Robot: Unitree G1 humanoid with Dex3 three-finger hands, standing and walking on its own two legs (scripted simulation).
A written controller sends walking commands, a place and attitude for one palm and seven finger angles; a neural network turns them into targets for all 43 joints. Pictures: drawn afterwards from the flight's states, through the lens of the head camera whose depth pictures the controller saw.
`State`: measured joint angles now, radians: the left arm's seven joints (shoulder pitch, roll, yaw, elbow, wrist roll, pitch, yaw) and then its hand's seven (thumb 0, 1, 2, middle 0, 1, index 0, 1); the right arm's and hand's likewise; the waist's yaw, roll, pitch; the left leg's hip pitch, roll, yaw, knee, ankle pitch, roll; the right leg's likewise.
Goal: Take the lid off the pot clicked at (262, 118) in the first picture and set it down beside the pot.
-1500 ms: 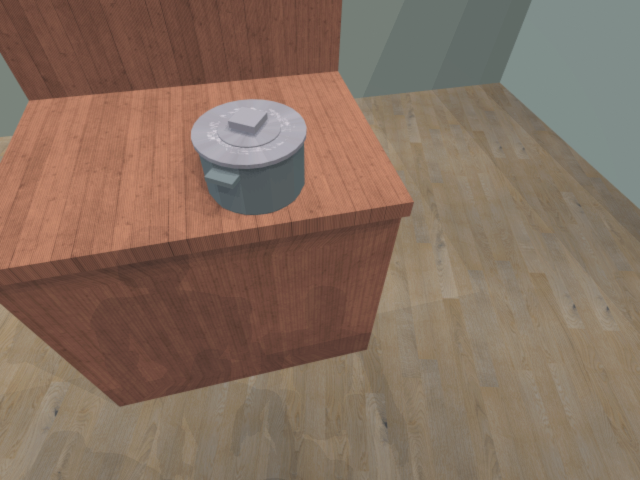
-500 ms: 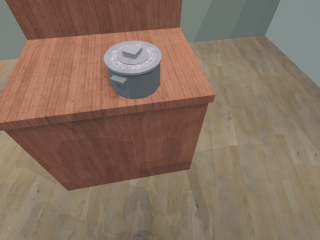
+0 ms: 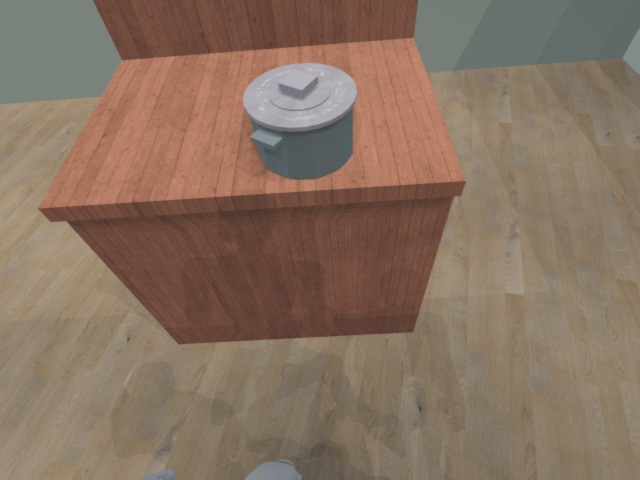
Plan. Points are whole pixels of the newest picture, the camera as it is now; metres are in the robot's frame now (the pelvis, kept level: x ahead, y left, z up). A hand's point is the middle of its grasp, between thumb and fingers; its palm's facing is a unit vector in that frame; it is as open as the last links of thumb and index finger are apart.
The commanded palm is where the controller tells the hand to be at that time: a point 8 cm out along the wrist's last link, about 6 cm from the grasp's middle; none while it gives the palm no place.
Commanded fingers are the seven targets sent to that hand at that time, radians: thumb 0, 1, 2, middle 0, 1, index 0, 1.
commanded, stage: take the last steps up to it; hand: left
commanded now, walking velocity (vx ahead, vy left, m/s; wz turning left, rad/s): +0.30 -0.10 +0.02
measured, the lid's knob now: (298, 83) +0.71 +0.07 +0.11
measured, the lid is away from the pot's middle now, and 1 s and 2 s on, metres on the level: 0.00 0.00 0.00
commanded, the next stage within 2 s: come to a stop and stand still in 0.70 s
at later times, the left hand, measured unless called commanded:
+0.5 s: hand out of the picture -0.02 +0.16 -0.17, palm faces +0.11 -0.99 -0.12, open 7.4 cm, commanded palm none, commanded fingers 0.00 0.90 0.90 -0.20 -0.30 -0.20 -0.30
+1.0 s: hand (264, 349) +0.33 +0.13 -0.16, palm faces -0.03 -0.97 -0.24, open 7.4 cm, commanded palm none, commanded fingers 0.00 0.90 0.90 -0.20 -0.30 -0.20 -0.30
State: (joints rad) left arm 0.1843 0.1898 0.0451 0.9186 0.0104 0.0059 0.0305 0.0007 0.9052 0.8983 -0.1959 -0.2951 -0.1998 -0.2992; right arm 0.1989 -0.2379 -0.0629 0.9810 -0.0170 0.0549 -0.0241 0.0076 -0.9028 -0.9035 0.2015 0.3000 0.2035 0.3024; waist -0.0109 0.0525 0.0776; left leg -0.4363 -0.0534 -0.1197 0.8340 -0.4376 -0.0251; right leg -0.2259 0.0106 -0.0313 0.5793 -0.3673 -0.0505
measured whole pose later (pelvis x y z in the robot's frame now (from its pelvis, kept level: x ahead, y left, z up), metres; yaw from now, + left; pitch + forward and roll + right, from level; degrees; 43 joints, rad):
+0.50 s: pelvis +0.11 +0.01 -0.01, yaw -1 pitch +0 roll +1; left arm 0.52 0.13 0.04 1.15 0.02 -0.01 0.01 0.00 0.90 0.90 -0.20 -0.30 -0.20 -0.30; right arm 0.11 -0.12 -0.03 1.01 -0.02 -0.06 -0.01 0.01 -0.90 -0.90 0.20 0.30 0.20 0.30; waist 0.05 -0.08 0.07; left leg -0.30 0.00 0.11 0.61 -0.31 0.04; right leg -0.22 0.01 -0.02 0.93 -0.51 -0.05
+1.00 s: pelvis +0.22 -0.05 +0.00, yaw -1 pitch -1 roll +0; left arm 0.13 0.16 0.03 0.94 0.02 -0.03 0.02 0.00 0.91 0.90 -0.19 -0.29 -0.20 -0.30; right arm 0.29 -0.21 -0.06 1.08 0.00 0.02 -0.04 0.01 -0.91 -0.90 0.20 0.30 0.20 0.30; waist -0.04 0.04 0.10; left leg -0.33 0.03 0.01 0.94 -0.58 -0.04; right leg -0.35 -0.06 -0.07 0.60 -0.23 -0.01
